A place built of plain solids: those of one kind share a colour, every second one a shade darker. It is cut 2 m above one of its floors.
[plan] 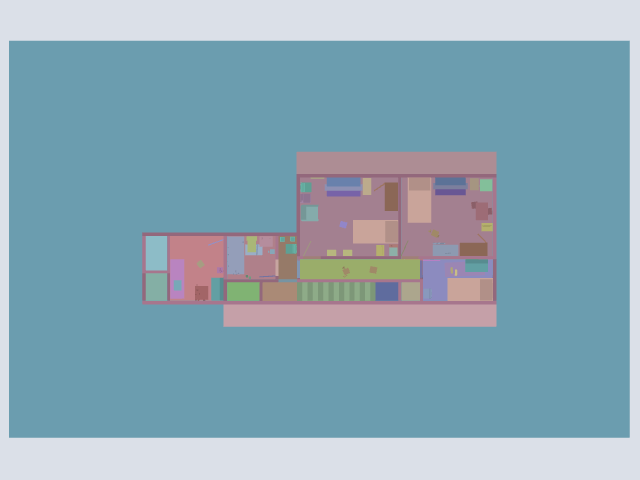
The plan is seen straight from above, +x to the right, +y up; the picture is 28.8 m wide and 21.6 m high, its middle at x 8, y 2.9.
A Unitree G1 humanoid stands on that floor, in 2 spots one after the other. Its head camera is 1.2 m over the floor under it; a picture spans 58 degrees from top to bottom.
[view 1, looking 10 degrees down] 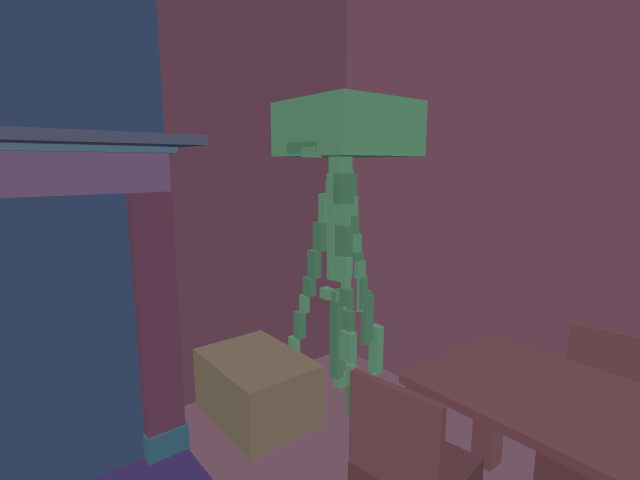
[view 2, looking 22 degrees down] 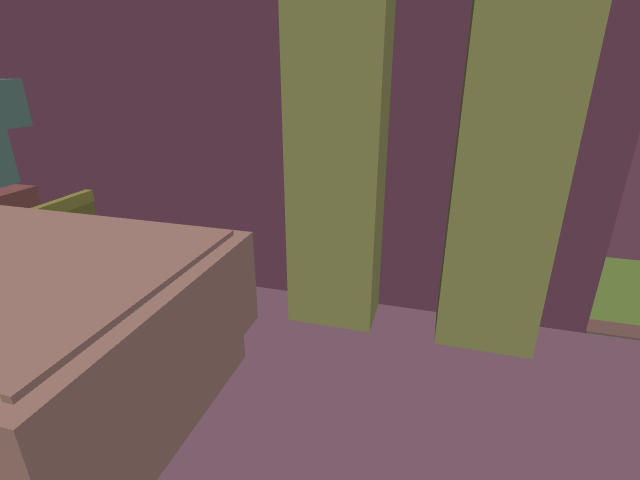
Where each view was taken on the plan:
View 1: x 13.97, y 3.73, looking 51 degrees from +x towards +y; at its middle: floor_lamp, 2.23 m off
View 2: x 8.78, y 4.22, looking -74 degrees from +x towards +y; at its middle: billy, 1.98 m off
